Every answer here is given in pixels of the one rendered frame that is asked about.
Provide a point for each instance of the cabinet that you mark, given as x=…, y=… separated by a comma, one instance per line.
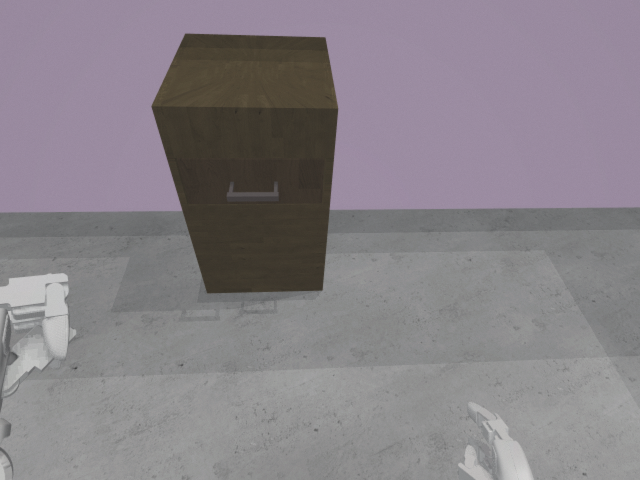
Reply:
x=249, y=96

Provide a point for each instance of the drawer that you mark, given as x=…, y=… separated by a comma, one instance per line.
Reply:
x=207, y=180

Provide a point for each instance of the robot left hand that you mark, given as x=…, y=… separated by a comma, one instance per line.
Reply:
x=34, y=304

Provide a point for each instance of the handle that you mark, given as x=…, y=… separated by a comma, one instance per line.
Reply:
x=252, y=196

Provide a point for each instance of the robot right hand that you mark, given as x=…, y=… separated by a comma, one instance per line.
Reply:
x=505, y=461

